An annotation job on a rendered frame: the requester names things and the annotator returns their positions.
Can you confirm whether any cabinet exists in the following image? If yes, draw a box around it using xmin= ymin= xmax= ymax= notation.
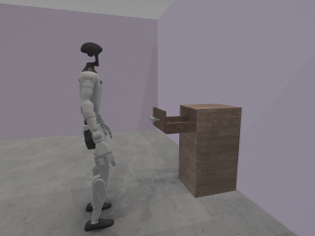
xmin=178 ymin=103 xmax=242 ymax=199

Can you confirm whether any robot right hand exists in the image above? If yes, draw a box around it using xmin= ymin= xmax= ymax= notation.
xmin=95 ymin=141 xmax=116 ymax=171

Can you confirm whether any handle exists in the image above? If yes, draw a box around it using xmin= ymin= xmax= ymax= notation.
xmin=149 ymin=116 xmax=159 ymax=122

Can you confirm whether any right robot shin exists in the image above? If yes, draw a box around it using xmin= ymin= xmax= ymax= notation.
xmin=91 ymin=178 xmax=109 ymax=224

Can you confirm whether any left robot forearm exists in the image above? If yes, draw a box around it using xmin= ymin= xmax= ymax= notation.
xmin=96 ymin=111 xmax=105 ymax=125

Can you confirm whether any right robot foot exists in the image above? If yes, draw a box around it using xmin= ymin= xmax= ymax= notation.
xmin=85 ymin=218 xmax=114 ymax=232

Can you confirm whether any robot left hand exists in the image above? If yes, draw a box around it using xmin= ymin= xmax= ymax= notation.
xmin=99 ymin=123 xmax=113 ymax=139

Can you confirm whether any robot right upper arm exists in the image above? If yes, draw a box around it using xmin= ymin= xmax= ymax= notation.
xmin=80 ymin=72 xmax=96 ymax=110

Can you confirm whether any drawer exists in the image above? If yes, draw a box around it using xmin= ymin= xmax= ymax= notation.
xmin=153 ymin=107 xmax=197 ymax=135

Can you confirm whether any right robot forearm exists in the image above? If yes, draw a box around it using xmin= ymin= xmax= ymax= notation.
xmin=82 ymin=100 xmax=104 ymax=144

